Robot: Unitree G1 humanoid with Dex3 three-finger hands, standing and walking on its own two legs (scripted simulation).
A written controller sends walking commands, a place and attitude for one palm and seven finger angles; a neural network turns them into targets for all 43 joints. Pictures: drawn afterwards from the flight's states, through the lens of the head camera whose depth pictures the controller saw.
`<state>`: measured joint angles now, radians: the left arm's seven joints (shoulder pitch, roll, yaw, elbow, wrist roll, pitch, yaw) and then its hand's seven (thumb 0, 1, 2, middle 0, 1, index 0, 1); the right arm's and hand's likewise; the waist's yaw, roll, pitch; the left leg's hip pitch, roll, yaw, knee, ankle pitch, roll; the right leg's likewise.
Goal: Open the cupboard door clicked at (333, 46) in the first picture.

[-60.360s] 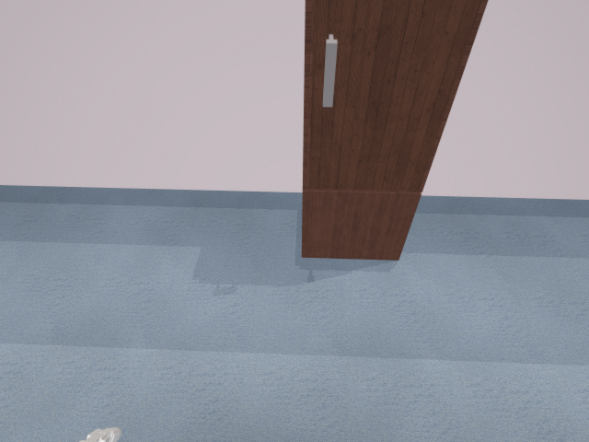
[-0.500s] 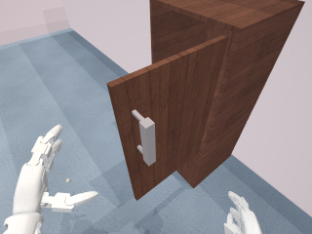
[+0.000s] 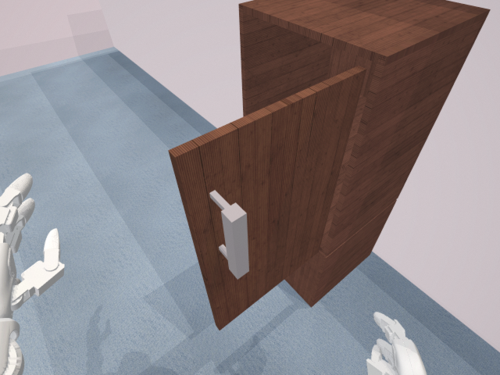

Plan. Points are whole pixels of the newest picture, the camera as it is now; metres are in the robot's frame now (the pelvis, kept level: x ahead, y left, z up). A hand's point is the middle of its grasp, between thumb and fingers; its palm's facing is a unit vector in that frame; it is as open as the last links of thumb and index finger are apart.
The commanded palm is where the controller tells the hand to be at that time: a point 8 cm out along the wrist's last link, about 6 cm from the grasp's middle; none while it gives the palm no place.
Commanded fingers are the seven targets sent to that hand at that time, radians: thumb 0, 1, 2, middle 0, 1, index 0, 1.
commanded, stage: draw the hand back to the body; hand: left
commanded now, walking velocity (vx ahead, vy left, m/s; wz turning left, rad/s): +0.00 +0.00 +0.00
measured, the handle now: (228, 235) +0.31 +0.09 +0.07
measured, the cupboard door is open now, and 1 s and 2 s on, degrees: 90 90 90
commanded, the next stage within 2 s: step back with the hand held close in 0.30 s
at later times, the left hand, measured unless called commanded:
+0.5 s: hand (56, 266) +0.18 +0.26 +0.16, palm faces +0.48 -0.77 -0.42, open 7.5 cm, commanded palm +0.13 +0.29 +0.17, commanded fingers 0.00 0.90 0.90 -0.20 -0.30 -0.20 -0.30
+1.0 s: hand out of the picture +0.10 +0.28 +0.15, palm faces +0.41 -0.74 -0.53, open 7.4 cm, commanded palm +0.05 +0.32 +0.17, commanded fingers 0.00 0.90 0.90 -0.20 -0.30 -0.20 -0.30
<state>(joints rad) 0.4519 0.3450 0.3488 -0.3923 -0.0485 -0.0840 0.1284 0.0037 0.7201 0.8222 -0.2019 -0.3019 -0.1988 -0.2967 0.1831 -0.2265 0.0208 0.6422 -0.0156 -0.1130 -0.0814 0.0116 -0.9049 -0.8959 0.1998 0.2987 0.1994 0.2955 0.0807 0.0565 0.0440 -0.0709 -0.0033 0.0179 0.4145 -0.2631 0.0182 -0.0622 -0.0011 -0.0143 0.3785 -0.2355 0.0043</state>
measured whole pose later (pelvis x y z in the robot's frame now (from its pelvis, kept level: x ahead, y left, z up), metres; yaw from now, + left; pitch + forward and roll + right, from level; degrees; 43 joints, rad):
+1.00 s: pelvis -0.10 +0.02 -0.02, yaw -1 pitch -2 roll +0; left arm 0.55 0.42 0.45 -0.51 0.00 -0.20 0.15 0.01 0.88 0.89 -0.21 -0.30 -0.21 -0.30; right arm 0.20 -0.22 -0.01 0.53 0.01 -0.04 -0.08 0.01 -0.91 -0.90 0.20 0.30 0.20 0.30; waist 0.01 0.00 0.07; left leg -0.35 -0.02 0.06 0.57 -0.19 0.06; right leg -0.36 -0.02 0.02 0.55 -0.16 0.03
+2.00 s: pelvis -0.34 +0.00 +0.00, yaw -4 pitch -1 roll +3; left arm 0.61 0.43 0.42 -0.52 -0.02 -0.22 0.13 0.01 0.88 0.89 -0.21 -0.30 -0.21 -0.30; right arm 0.26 -0.21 0.00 0.68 -0.02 -0.09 -0.06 0.01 -0.90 -0.90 0.20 0.30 0.20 0.30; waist 0.02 -0.06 -0.01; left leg -0.58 -0.02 0.03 1.10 -0.28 -0.01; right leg -0.28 0.01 -0.06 0.52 -0.25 -0.10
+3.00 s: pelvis -0.36 +0.02 +0.00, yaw +2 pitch -1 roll +0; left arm 0.26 0.21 0.02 1.01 0.01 0.01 0.02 -0.03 0.96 0.89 -0.21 -0.30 -0.20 -0.30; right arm 0.29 -0.19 0.00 1.02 -0.03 0.04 -0.01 0.01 -0.91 -0.90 0.20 0.30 0.20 0.29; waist 0.00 0.02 0.07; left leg -0.22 0.04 0.04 0.46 -0.22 -0.01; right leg -0.23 0.00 -0.15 0.42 -0.17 -0.05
